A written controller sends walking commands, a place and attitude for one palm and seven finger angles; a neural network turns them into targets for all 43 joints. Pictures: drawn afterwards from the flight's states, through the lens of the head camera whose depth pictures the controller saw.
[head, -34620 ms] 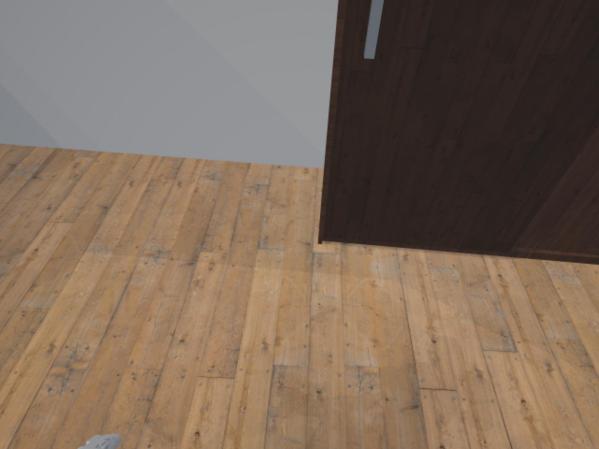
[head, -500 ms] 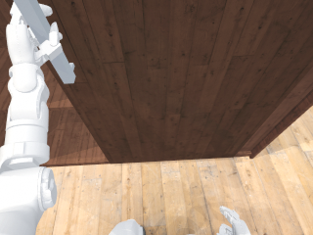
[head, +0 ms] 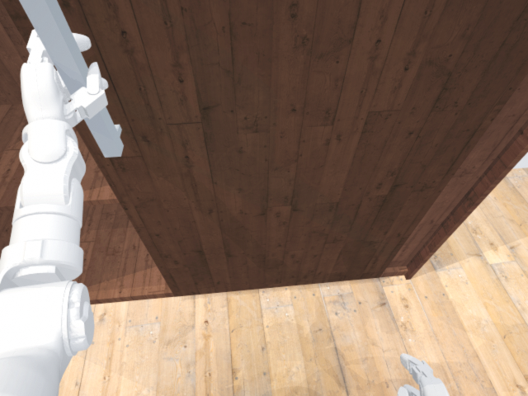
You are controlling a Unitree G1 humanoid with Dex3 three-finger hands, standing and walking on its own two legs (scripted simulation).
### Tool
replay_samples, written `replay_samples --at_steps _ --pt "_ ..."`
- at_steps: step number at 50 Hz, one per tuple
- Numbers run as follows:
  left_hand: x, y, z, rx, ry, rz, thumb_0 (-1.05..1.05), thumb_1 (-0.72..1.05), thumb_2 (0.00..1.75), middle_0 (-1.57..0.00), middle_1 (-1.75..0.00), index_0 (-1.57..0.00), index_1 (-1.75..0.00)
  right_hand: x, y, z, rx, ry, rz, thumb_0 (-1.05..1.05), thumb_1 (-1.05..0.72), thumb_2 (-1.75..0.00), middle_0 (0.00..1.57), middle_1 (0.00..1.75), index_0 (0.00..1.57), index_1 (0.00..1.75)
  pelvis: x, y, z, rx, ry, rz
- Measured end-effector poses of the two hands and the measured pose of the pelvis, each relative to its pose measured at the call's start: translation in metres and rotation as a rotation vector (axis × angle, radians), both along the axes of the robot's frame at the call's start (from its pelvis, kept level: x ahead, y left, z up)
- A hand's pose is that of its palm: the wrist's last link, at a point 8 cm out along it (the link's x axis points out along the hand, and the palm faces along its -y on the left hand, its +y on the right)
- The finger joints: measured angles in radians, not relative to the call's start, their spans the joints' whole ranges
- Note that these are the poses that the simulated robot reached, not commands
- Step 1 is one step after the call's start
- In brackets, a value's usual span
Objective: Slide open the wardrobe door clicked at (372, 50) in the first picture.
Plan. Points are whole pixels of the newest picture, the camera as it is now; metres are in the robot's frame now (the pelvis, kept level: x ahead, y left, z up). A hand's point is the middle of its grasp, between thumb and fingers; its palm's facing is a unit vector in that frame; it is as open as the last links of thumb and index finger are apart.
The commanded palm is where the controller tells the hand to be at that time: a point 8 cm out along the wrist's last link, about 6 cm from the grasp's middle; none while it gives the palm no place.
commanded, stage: stop walking and hold the door there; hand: left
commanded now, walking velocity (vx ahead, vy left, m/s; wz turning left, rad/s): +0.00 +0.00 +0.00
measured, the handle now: (72, 50) +0.49 +0.28 +0.25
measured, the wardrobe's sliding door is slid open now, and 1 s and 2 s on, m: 0.65 0.65 0.65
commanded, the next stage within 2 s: loosen the grip on the handle in 0.04 s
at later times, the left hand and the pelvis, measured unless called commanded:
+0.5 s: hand (93, 96) +0.45 +0.26 +0.21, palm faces +0.38 -0.91 -0.17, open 12.2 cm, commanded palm +0.42 +0.29 +0.21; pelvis -0.02 -0.01 +0.00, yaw +1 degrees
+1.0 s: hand (91, 96) +0.45 +0.26 +0.21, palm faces +0.35 -0.93 -0.14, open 14.3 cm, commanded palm +0.41 +0.32 +0.20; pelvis +0.01 +0.00 +0.00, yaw +0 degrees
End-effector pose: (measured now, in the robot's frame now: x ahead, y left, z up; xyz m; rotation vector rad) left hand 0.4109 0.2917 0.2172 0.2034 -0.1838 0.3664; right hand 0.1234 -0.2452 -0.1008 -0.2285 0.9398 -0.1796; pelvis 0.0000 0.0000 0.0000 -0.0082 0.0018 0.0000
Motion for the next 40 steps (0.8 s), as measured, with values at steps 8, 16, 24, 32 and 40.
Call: replay_samples --at_steps 8,16,24,32,40 --pt "0.001 0.002 0.002 0.006 0.018 -0.002 -0.13 0.70 0.76 -0.46 -1.40 -0.21 -1.37 -0.015 -0.011 -0.003 -0.016 0.041 -0.022 0.01 -0.90 -0.90 0.20 0.30 0.20 0.30 0.001 -0.002 0.001 0.005 0.000 -0.006" --pt "-0.005 0.009 0.004 -0.065 0.076 0.026 -0.07 0.45 0.67 -0.45 -1.40 -0.35 -1.38 -0.041 -0.032 0.013 -0.059 -0.028 -0.008 0.01 -0.90 -0.90 0.20 0.30 0.20 0.30 -0.011 -0.009 0.001 0.003 0.047 0.026" --pt "-0.003 0.008 -0.001 -0.011 0.028 0.021 -0.01 -0.14 0.40 -0.43 -1.37 -0.28 -1.31 -0.092 -0.044 0.007 -0.086 0.064 -0.058 0.01 -0.90 -0.90 0.20 0.30 0.20 0.30 -0.024 -0.010 -0.002 0.002 0.068 0.021" --pt "0.006 0.009 -0.007 -0.009 0.012 -0.012 -0.01 -0.46 0.24 -0.42 -1.32 -0.30 -1.26 -0.116 -0.032 0.000 -0.073 0.141 -0.094 0.01 -0.90 -0.90 0.20 0.30 0.20 0.30 -0.016 -0.004 -0.003 0.000 0.087 -0.001" --pt "0.005 0.008 -0.008 -0.017 0.005 -0.012 -0.01 -0.54 0.21 -0.42 -1.28 -0.28 -1.19 -0.082 -0.012 -0.004 -0.030 0.095 -0.066 0.02 -0.90 -0.90 0.20 0.30 0.20 0.30 -0.002 0.003 0.000 -0.003 0.076 0.000"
